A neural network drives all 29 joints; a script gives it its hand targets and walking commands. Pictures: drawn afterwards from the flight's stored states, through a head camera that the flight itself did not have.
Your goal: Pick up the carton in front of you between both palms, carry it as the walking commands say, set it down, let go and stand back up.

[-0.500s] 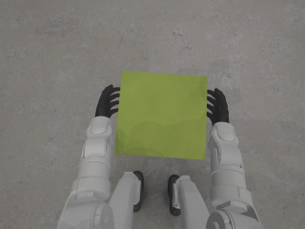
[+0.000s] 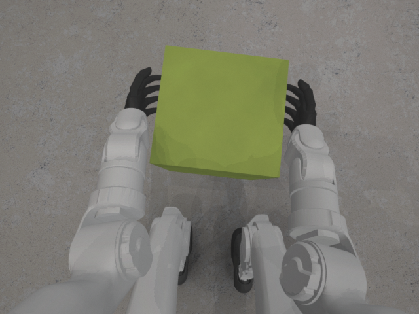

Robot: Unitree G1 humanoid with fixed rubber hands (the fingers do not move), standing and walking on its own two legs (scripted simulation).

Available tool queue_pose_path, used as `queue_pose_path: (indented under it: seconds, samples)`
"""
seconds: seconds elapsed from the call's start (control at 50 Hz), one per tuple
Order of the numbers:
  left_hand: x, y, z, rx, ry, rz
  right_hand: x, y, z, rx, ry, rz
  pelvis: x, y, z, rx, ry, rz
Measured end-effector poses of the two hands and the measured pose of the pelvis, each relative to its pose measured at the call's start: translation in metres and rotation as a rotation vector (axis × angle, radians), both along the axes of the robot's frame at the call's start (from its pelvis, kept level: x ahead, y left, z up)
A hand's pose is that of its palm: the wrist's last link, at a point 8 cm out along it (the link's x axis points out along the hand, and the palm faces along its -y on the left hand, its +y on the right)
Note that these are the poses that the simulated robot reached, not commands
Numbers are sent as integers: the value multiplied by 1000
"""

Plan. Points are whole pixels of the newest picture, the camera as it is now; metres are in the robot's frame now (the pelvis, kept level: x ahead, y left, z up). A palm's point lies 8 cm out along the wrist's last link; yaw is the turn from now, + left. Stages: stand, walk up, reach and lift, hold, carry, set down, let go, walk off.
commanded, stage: set down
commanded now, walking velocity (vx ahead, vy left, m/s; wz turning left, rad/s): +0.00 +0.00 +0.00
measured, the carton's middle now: (217, 126) +0.47 +0.02 -0.16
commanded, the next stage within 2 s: none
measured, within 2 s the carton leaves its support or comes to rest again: rests again in 1.18 s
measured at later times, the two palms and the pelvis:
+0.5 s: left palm (153, 122) +0.50 +0.18 -0.25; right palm (273, 135) +0.49 -0.12 -0.24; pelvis -0.02 +0.01 -0.12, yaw -1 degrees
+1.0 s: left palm (157, 125) +0.51 +0.19 -0.34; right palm (264, 132) +0.51 -0.11 -0.32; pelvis -0.01 +0.01 -0.17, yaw -1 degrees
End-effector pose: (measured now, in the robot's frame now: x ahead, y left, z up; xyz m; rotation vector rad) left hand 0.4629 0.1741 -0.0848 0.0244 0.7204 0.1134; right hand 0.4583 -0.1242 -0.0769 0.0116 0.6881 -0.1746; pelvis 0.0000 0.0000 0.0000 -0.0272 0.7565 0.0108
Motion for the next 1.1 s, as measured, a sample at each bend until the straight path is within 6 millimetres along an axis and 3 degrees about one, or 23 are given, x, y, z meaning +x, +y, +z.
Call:
queue_pose_path:
  seconds: [0.3, 0.52, 0.68, 0.84, 1.1]
  samples:
    - [21, 15, -104, 10, 16, -12, 19, 15, -104, 11, 16, -7, -16, 5, -75, -13, 54, 6]
    - [35, 6, -176, 11, 32, -45, 29, 6, -172, -7, 32, -18, -18, 9, -119, -21, 50, 7]
    - [42, 9, -226, 26, 45, -58, 36, 9, -222, -3, 46, -13, -19, 8, -149, -22, 11, 4]
    - [48, 14, -251, 22, 49, -61, 56, 13, -233, -26, 41, 13, -15, 7, -167, -27, -33, 0]
    - [49, 7, -259, 23, 71, -76, 51, 5, -248, -16, 65, 17, -11, 6, -176, -22, -51, 7]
